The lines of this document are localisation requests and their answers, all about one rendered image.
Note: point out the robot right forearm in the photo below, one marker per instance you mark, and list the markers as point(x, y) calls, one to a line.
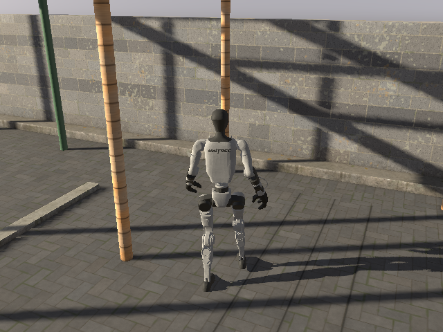
point(256, 184)

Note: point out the left robot shin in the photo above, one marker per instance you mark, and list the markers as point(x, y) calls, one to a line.
point(207, 259)

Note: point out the robot left upper arm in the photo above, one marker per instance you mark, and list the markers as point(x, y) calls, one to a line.
point(195, 156)

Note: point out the robot right upper arm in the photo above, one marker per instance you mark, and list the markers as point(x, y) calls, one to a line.
point(246, 157)

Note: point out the robot left forearm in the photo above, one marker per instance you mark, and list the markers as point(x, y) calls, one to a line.
point(189, 178)

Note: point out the robot right hand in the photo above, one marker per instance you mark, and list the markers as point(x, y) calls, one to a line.
point(263, 199)

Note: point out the left robot thigh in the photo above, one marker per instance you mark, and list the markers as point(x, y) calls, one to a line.
point(206, 212)

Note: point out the robot left hand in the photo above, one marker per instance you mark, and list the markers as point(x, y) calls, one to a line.
point(188, 187)

